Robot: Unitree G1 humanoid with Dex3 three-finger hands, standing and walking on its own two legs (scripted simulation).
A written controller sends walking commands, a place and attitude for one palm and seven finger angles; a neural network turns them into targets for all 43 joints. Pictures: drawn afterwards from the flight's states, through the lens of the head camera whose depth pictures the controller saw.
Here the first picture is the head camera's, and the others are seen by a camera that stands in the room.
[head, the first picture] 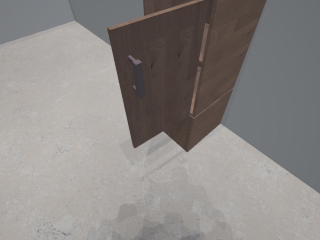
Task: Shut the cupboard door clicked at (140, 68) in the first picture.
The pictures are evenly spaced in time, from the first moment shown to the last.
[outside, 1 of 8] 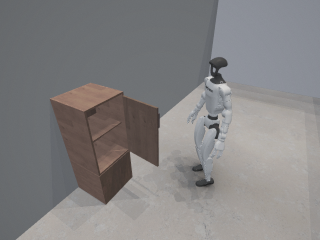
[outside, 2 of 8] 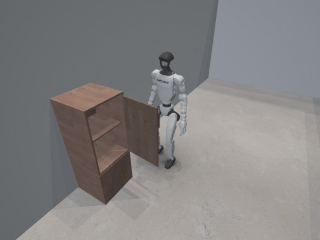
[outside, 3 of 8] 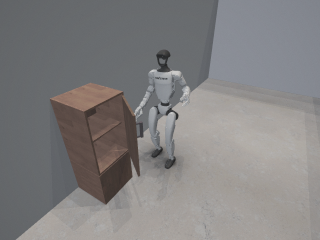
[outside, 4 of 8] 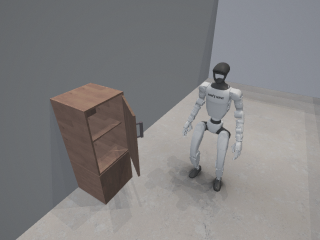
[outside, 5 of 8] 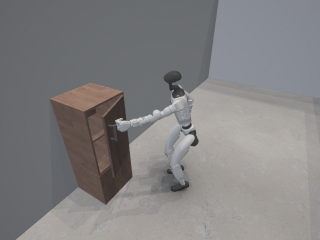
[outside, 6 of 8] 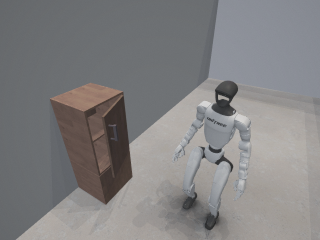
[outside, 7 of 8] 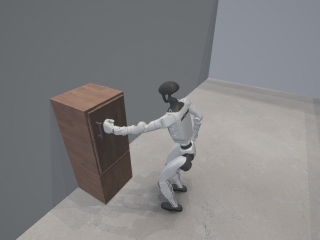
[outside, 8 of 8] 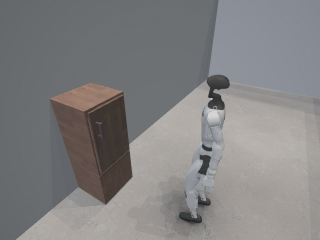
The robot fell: no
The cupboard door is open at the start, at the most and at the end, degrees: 85 85 0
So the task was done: yes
